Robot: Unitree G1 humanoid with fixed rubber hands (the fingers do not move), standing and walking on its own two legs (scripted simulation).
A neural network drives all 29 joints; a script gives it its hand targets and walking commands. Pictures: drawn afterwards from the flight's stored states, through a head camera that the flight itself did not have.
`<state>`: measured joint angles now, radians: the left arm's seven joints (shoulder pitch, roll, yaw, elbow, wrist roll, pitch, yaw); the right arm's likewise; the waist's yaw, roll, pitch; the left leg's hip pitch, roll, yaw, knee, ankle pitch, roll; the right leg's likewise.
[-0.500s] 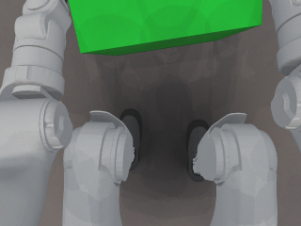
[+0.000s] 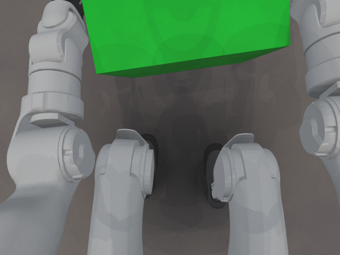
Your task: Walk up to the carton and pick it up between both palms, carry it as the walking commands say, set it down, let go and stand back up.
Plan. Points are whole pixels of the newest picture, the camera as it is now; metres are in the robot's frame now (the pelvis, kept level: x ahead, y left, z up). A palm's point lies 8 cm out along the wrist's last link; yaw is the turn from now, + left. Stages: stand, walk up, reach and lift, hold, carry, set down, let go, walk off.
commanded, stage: reach and lift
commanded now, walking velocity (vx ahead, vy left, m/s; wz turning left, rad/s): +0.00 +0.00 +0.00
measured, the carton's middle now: out of the picture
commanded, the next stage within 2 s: none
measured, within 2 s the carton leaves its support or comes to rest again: neither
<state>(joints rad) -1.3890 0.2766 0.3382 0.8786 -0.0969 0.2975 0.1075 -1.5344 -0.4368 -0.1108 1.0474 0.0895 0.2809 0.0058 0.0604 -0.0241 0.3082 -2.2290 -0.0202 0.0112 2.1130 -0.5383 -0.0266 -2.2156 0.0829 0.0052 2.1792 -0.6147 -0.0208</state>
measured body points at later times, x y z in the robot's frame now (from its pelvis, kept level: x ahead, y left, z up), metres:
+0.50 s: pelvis +0.01 +0.00 +0.04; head +0.36 -0.01 +0.32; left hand +0.55 +0.21 -0.08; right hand +0.59 -0.16 -0.08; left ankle +0.12 +0.12 -0.35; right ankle +0.10 -0.10 -0.35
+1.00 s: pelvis +0.00 +0.00 +0.10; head +0.32 -0.02 +0.41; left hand +0.52 +0.21 +0.00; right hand +0.57 -0.17 +0.00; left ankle +0.12 +0.13 -0.35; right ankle +0.10 -0.10 -0.35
